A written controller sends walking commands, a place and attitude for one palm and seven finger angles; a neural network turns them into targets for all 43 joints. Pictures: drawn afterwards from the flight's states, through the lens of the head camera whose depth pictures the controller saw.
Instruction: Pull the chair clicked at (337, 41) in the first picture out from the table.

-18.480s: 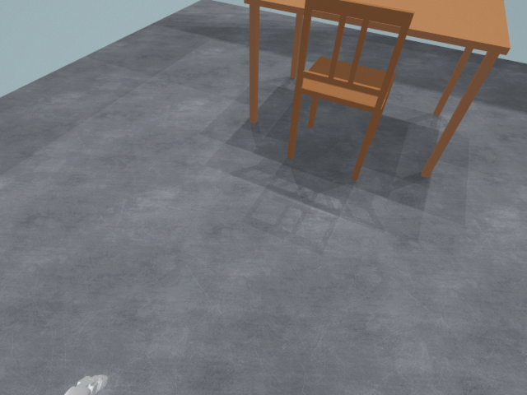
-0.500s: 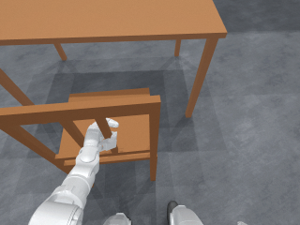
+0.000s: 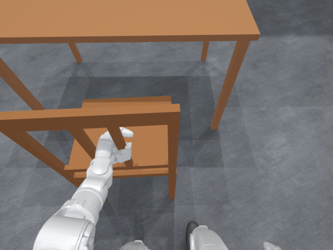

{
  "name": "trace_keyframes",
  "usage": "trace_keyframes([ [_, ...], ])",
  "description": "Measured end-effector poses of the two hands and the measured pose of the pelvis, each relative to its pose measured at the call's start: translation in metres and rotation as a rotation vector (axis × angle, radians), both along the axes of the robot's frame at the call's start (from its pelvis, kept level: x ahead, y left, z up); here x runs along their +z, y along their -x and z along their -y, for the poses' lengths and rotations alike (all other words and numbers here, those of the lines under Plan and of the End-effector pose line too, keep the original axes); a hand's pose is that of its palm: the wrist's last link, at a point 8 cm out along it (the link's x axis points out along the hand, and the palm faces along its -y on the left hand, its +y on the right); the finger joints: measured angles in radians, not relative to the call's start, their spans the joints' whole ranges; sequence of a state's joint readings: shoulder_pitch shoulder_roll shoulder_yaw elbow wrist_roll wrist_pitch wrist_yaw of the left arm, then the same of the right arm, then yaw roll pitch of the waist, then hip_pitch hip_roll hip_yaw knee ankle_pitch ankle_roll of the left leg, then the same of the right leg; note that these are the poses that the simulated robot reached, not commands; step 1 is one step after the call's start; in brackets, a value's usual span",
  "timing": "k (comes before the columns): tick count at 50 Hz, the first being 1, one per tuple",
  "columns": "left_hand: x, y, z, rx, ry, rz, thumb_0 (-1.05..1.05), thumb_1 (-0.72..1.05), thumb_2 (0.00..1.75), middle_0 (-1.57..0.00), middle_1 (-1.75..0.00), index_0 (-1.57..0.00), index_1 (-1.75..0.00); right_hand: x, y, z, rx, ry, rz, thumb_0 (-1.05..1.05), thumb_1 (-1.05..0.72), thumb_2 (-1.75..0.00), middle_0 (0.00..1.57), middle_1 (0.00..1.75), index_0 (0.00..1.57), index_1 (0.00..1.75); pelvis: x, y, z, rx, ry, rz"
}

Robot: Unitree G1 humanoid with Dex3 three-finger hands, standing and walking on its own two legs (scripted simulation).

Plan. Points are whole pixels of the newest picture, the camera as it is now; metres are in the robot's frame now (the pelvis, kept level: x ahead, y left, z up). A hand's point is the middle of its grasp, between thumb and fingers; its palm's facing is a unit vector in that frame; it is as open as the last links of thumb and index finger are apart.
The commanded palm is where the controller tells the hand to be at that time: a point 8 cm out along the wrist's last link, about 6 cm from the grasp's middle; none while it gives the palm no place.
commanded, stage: step backward, pulling the chair out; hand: left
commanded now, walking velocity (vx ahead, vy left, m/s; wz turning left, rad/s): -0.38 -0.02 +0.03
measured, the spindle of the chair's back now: (90, 149) +0.39 +0.22 -0.08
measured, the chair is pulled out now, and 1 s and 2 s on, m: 0.26 0.31 0.46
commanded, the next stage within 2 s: none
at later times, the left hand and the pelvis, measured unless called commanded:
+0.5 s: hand (125, 157) +0.35 +0.11 -0.05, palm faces -0.03 -0.99 -0.16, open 5.4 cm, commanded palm +0.34 +0.17 -0.05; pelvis -0.03 +0.00 +0.00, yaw +3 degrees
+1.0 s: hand (122, 169) +0.32 +0.12 -0.05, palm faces -0.03 -0.99 -0.17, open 5.5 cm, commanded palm +0.32 +0.16 -0.05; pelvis -0.05 +0.00 +0.01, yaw +0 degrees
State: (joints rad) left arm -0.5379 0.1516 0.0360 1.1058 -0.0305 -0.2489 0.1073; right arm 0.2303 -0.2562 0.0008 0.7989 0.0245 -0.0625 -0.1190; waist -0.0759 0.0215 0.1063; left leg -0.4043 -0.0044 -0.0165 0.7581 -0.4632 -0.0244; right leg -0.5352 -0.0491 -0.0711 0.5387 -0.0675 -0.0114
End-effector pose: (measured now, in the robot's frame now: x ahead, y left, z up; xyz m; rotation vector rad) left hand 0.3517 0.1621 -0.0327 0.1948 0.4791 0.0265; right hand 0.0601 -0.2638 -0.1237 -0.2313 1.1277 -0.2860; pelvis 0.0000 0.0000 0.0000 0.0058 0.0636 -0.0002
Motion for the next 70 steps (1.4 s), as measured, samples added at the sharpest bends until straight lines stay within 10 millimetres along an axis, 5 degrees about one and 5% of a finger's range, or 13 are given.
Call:
trace_keyframes([
  [11, 0.0, 0.0, 0.0, 0.005, 0.013, -0.004, 0.06, 0.65, 0.82, -0.3, -1.25, -0.49, -1.45, 0.001, -0.01, 0.002, 0.044, -0.007, -0.027, 0.0, -0.9, -0.9, 0.21, 0.3, 0.2, 0.3, 0.001, -0.002, 0.012, 0.023, -0.008, 0.012],
  [18, 0.0, 0.003, 0.001, 0.032, 0.023, -0.016, 0.07, 0.65, 0.81, -0.3, -1.23, -0.49, -1.45, -0.003, -0.014, 0.008, 0.054, -0.003, -0.007, 0.0, -0.9, -0.9, 0.21, 0.3, 0.2, 0.3, -0.001, 0.016, 0.012, 0.065, 0.005, 0.007],
  [25, 0.0, 0.018, -0.002, -0.003, 0.03, -0.018, 0.06, 0.67, 0.79, -0.27, -1.25, -0.49, -1.45, 0.011, 0.002, 0.005, 0.05, 0.038, -0.02, 0.0, -0.9, -0.9, 0.21, 0.3, 0.2, 0.3, 0.003, 0.027, 0.001, 0.05, -0.021, 0.01],
  [37, 0.001, 0.029, -0.003, 0.022, 0.027, -0.019, 0.07, 0.66, 0.81, -0.29, -1.23, -0.49, -1.45, -0.001, 0.018, -0.003, 0.036, -0.009, -0.039, 0.0, -0.9, -0.9, 0.21, 0.3, 0.2, 0.3, 0.002, 0.039, 0.007, 0.058, 0.025, 0.008],
  [45, 0.001, 0.043, -0.007, -0.02, 0.034, -0.029, 0.07, 0.68, 0.78, -0.26, -1.25, -0.49, -1.45, 0.017, 0.044, -0.004, 0.015, 0.045, -0.038, 0.0, -0.9, -0.9, 0.21, 0.3, 0.2, 0.3, 0.008, 0.053, -0.007, 0.026, 0.001, 0.004],
  [57, 0.003, 0.059, -0.001, 0.043, 0.02, -0.04, 0.09, 0.65, 0.8, -0.31, -1.19, -0.49, -1.45, 0.01, 0.078, -0.006, -0.002, -0.071, -0.086, 0.0, -0.9, -0.9, 0.21, 0.3, 0.2, 0.3, 0.02, 0.071, 0.017, -0.025, 0.019, 0.003],
  [65, 0.003, 0.069, 0.001, -0.011, 0.013, -0.043, 0.07, 0.66, 0.77, -0.3, -1.21, -0.49, -1.45, 0.017, 0.084, 0.019, -0.024, 0.066, -0.049, 0.0, -0.9, -0.9, 0.21, 0.3, 0.2, 0.3, 0.015, 0.086, -0.007, -0.006, 0.027, 0.005],
  [70, 0.002, 0.078, -0.004, -0.076, 0.029, -0.02, 0.07, 0.67, 0.75, -0.28, -1.26, -0.49, -1.45, 0.035, 0.083, 0.006, -0.029, 0.107, -0.009, 0.0, -0.9, -0.9, 0.2, 0.3, 0.2, 0.3, 0.015, 0.101, -0.022, -0.028, 0.014, 0.017],
])
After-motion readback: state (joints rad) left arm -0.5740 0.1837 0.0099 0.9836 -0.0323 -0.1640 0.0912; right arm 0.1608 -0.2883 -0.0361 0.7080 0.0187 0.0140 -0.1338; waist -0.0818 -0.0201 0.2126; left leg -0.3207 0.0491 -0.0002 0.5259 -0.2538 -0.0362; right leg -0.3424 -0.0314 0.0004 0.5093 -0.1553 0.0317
